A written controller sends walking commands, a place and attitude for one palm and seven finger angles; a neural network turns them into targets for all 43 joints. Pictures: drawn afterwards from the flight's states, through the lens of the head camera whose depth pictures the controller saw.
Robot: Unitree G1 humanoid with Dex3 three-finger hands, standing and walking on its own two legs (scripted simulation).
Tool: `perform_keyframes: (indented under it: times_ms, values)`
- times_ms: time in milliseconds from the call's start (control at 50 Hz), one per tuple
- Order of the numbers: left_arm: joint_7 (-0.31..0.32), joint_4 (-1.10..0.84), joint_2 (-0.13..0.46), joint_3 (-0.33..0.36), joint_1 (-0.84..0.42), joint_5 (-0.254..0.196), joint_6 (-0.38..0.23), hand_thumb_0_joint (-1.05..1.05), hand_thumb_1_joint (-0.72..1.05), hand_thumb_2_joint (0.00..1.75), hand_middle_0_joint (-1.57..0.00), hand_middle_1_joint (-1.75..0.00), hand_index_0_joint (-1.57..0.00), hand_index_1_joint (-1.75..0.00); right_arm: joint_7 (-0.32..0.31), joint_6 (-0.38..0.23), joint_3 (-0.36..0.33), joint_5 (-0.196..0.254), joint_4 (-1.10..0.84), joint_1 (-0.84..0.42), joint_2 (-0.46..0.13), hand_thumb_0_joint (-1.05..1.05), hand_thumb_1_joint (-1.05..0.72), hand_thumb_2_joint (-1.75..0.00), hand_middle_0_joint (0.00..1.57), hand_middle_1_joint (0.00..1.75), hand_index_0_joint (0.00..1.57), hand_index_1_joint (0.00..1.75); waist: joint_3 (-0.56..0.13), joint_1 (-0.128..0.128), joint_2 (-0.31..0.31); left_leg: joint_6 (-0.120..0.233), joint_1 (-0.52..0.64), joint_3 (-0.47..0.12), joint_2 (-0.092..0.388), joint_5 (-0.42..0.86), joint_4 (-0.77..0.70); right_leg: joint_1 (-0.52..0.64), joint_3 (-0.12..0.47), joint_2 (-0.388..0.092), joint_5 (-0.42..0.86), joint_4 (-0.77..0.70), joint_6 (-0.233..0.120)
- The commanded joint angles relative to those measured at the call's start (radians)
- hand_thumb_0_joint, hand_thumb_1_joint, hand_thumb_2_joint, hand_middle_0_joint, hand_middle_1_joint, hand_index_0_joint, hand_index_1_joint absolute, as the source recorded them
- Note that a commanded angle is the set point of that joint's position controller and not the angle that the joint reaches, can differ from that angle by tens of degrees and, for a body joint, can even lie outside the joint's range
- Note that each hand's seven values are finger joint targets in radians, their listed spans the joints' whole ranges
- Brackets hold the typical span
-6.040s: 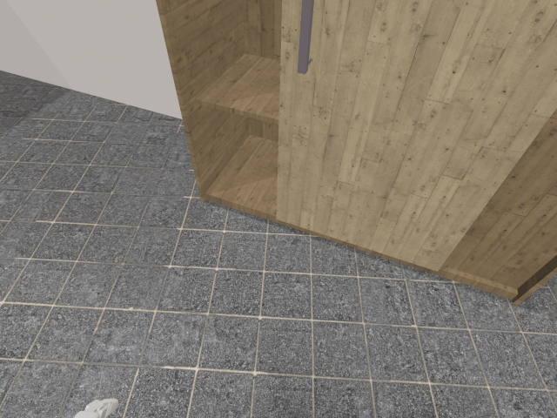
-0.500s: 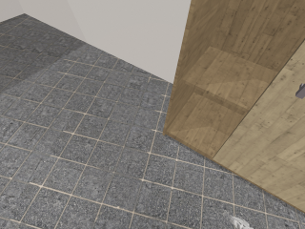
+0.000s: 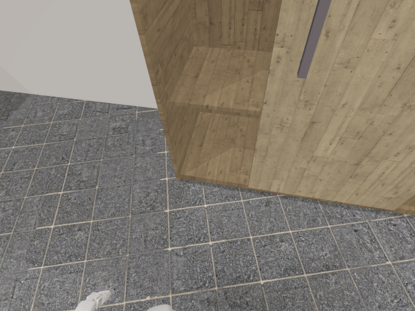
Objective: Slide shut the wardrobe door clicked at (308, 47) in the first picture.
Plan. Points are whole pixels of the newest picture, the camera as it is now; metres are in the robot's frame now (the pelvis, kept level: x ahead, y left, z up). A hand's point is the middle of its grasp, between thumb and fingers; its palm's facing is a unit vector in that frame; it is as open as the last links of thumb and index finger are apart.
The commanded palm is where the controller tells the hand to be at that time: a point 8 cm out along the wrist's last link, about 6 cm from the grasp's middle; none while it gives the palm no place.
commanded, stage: turn to face it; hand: right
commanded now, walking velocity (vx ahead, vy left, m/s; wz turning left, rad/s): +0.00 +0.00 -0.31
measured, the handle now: (312, 32) +0.72 -0.24 +0.15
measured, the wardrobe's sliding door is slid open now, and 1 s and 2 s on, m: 0.38 0.38 0.38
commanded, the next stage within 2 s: take the last steps up to it in 0.26 s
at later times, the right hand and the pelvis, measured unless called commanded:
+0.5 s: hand out of the picture +0.04 -0.17 -0.13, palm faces +0.18 +0.95 -0.25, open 7.4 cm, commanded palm none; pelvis +0.00 +0.02 +0.01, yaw -9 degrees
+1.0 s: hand out of the picture -0.04 -0.19 -0.17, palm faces +0.27 +0.96 -0.12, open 7.4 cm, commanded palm none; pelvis +0.08 -0.06 +0.01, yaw -10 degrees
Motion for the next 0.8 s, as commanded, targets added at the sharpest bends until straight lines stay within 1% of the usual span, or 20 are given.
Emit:
perform_keyframes:
  times_ms: [0,20,60,160,260,300,340,360,380,400,420,440,460,480,520,540,620,700,760,780]
  values:
    - [0.037,-0.031,0.183,0.032,0.07,0.003,-0.017,0.0,0.9,0.9,-0.2,-0.3,-0.2,-0.3,0.003,-0.04,-0.019,0.008,-0.093,-0.074,-0.064,0.0,-0.9,-0.9,0.2,0.3,0.2,0.3,-0.111,0.054,-0.209,-0.01,-0.203,-0.123,-0.026,0.08,0.253,0.185,0.287,-0.265,0.636,-0.268,-0.129]
    - [0.037,-0.039,0.173,0.025,0.046,0.0,-0.021,0.0,0.9,0.9,-0.2,-0.3,-0.2,-0.3,0.007,-0.04,-0.019,0.008,-0.075,-0.04,-0.062,0.0,-0.9,-0.9,0.2,0.3,0.2,0.3,-0.115,0.035,-0.201,-0.014,-0.179,-0.112,-0.034,0.117,0.245,0.182,0.244,-0.236,0.634,-0.272,-0.112]
    - [0.037,-0.038,0.16,0.021,0.041,-0.003,-0.025,0.0,0.9,0.9,-0.2,-0.3,-0.2,-0.3,0.008,-0.037,-0.016,0.009,-0.058,-0.02,-0.062,0.0,-0.9,-0.9,0.2,0.3,0.2,0.3,-0.117,0.032,-0.203,-0.02,-0.138,-0.109,-0.042,0.146,0.2,0.166,0.216,-0.214,0.626,-0.286,-0.108]
    - [0.038,-0.018,0.155,0.024,0.083,-0.001,-0.02,0.0,0.9,0.9,-0.2,-0.3,-0.2,-0.3,0.002,-0.034,-0.008,0.008,-0.061,-0.048,-0.046,0.0,-0.9,-0.9,0.2,0.3,0.2,0.3,-0.11,0.051,-0.155,-0.024,-0.122,-0.114,-0.066,0.126,0.068,0.193,0.292,-0.229,0.528,-0.307,-0.138]
    - [0.038,-0.005,0.151,0.03,0.078,0.006,-0.012,0.0,0.9,0.9,-0.2,-0.3,-0.2,-0.3,-0.002,-0.043,0.001,0.013,-0.07,-0.065,-0.019,0.0,-0.9,-0.9,0.2,0.3,0.2,0.3,-0.106,0.054,-0.192,-0.005,-0.019,-0.103,-0.105,0.086,-0.128,0.157,0.341,-0.225,0.519,-0.28,-0.142]
    - [0.038,0.0,0.142,0.031,0.067,0.005,-0.011,0.0,0.9,0.9,-0.2,-0.3,-0.2,-0.3,-0.007,-0.05,0.0,0.016,-0.057,-0.025,-0.014,0.0,-0.9,-0.9,0.2,0.3,0.2,0.3,-0.112,0.034,-0.189,0.006,0.064,-0.099,-0.122,0.147,-0.235,0.112,0.357,-0.213,0.521,-0.254,-0.131]
    - [0.035,0.007,0.125,0.026,0.051,-0.005,-0.014,0.0,0.9,0.9,-0.2,-0.3,-0.2,-0.3,-0.012,-0.066,0.002,0.014,-0.032,0.039,-0.023,0.0,-0.9,-0.9,0.2,0.3,0.2,0.3,-0.134,-0.002,-0.137,0.01,0.209,-0.096,-0.117,0.314,-0.461,0.051,0.328,-0.166,0.447,-0.187,-0.082]
    - [0.031,0.014,0.078,0.018,0.069,-0.011,-0.019,0.0,0.9,0.9,-0.2,-0.3,-0.2,-0.3,-0.016,-0.081,-0.001,0.008,-0.018,0.068,-0.048,0.0,-0.9,-0.9,0.2,0.3,0.2,0.3,-0.164,-0.008,-0.037,0.026,0.329,-0.179,-0.039,0.371,-0.581,-0.024,0.275,-0.103,0.268,-0.103,-0.029]
    - [0.026,0.005,0.012,0.004,0.092,-0.017,-0.024,0.0,0.9,0.9,-0.2,-0.3,-0.2,-0.3,-0.018,-0.091,-0.012,-0.006,-0.007,0.088,-0.119,0.0,-0.9,-0.9,0.2,0.3,0.2,0.3,-0.161,-0.002,0.186,0.112,0.41,-0.424,0.174,0.342,-0.649,-0.191,0.135,0.036,-0.07,0.048,0.036]
    - [0.026,-0.007,0.056,0.018,0.072,-0.002,-0.004,0.0,0.9,0.9,-0.2,-0.3,-0.2,-0.3,-0.011,-0.089,-0.019,0.0,-0.021,0.105,-0.152,0.0,-0.9,-0.9,0.2,0.3,0.2,0.3,-0.108,-0.033,0.237,0.2,0.285,-0.537,0.276,0.125,-0.741,-0.23,0.143,0.043,-0.247,0.219,0.047]
    - [0.02,0.0,0.079,0.029,0.045,0.008,0.005,0.0,0.9,0.9,-0.2,-0.3,-0.2,-0.3,-0.011,-0.089,-0.023,0.001,-0.022,0.086,-0.128,0.0,-0.9,-0.9,0.2,0.3,0.2,0.3,-0.028,-0.031,0.221,0.217,0.186,-0.565,0.256,-0.084,-0.803,-0.267,0.171,0.013,-0.199,0.342,0.04]
    - [0.013,0.011,0.08,0.032,0.05,0.01,0.002,0.0,0.9,0.9,-0.2,-0.3,-0.2,-0.3,-0.013,-0.089,-0.018,0.0,-0.018,0.064,-0.093,0.0,-0.9,-0.9,0.2,0.3,0.2,0.3,0.018,-0.009,0.143,0.213,0.166,-0.536,0.234,-0.137,-0.814,-0.301,0.157,-0.007,-0.138,0.413,0.036]
    - [0.003,0.033,0.069,0.033,0.073,0.013,0.0,0.0,0.9,0.9,-0.2,-0.3,-0.2,-0.3,-0.01,-0.098,-0.012,-0.001,-0.019,0.037,-0.072,0.0,-0.9,-0.9,0.2,0.3,0.2,0.3,0.034,0.012,0.08,0.19,0.159,-0.437,0.187,-0.086,-0.796,-0.305,0.14,-0.023,-0.063,0.453,0.041]
    - [-0.003,0.049,0.051,0.031,0.099,0.015,-0.003,0.0,0.9,0.9,-0.2,-0.3,-0.2,-0.3,-0.006,-0.108,-0.006,0.0,-0.019,0.034,-0.049,0.0,-0.9,-0.9,0.2,0.3,0.2,0.3,0.019,0.025,0.056,0.166,0.172,-0.345,0.141,0.001,-0.776,-0.294,0.123,-0.03,0.001,0.466,0.048]
    - [-0.006,0.065,0.029,0.03,0.125,0.015,-0.008,0.0,0.9,0.9,-0.2,-0.3,-0.2,-0.3,-0.005,-0.124,0.0,0.001,0.0,0.069,-0.023,0.0,-0.9,-0.9,0.2,0.3,0.2,0.3,-0.003,0.022,0.078,0.155,0.201,-0.265,0.112,0.093,-0.769,-0.288,0.098,-0.046,0.063,0.459,0.061]
    - [-0.007,0.071,0.023,0.03,0.119,0.014,-0.01,0.0,0.9,0.9,-0.2,-0.3,-0.2,-0.3,-0.004,-0.129,0.003,0.001,0.019,0.1,-0.007,0.0,-0.9,-0.9,0.2,0.3,0.2,0.3,0.003,0.013,0.075,0.148,0.213,-0.245,0.102,0.113,-0.777,-0.293,0.091,-0.052,0.091,0.449,0.064]
    - [-0.006,0.062,0.009,0.023,0.072,0.012,-0.02,0.0,0.9,0.9,-0.2,-0.3,-0.2,-0.3,-0.003,-0.138,0.002,-0.006,0.066,0.172,-0.012,0.0,-0.9,-0.9,0.2,0.3,0.2,0.3,0.013,-0.009,0.082,0.184,0.265,-0.244,0.126,0.14,-0.787,-0.311,0.057,-0.085,0.076,0.317,0.074]
    - [-0.009,0.054,-0.007,0.013,0.008,0.008,-0.035,0.0,0.9,0.9,-0.2,-0.3,-0.2,-0.3,0.002,-0.138,0.002,-0.009,0.122,0.23,-0.023,0.0,-0.9,-0.9,0.2,0.3,0.2,0.3,0.02,-0.035,0.102,0.204,0.283,-0.233,0.138,0.178,-0.777,-0.274,0.017,-0.085,0.039,0.167,0.064]
    - [-0.009,0.056,-0.026,0.003,0.001,0.003,-0.051,0.0,0.9,0.9,-0.2,-0.3,-0.2,-0.3,0.003,-0.133,-0.002,-0.012,0.149,0.234,-0.029,0.0,-0.9,-0.9,0.2,0.3,0.2,0.3,0.016,-0.032,0.122,0.206,0.247,-0.21,0.134,0.225,-0.731,-0.166,-0.018,-0.066,-0.005,0.04,0.048]
    - [-0.007,0.065,-0.028,0.001,0.025,0.002,-0.057,0.0,0.9,0.9,-0.2,-0.3,-0.2,-0.3,0.003,-0.131,-0.003,-0.01,0.155,0.224,-0.03,0.0,-0.9,-0.9,0.2,0.3,0.2,0.3,0.008,-0.015,0.112,0.199,0.231,-0.189,0.121,0.238,-0.702,-0.111,-0.034,-0.056,0.016,-0.01,0.046]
